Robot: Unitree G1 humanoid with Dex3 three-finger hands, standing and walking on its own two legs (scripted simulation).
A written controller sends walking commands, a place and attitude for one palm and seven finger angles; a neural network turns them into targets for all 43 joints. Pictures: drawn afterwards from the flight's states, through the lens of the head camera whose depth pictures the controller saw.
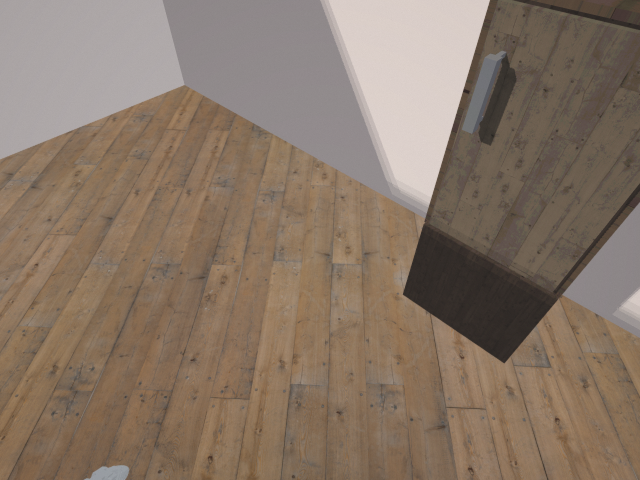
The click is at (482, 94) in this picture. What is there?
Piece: cupboard door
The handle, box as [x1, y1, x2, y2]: [462, 51, 505, 133]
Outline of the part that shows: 504,51 500,51 495,55 489,54 484,58 462,129 472,133 477,128 478,123 482,119 483,116 481,115 500,61 505,54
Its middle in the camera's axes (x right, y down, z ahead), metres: +0.34 -0.30 +0.80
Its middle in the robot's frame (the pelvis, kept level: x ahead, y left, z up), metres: +0.83 -0.30 +0.09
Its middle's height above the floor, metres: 0.86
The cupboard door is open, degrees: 0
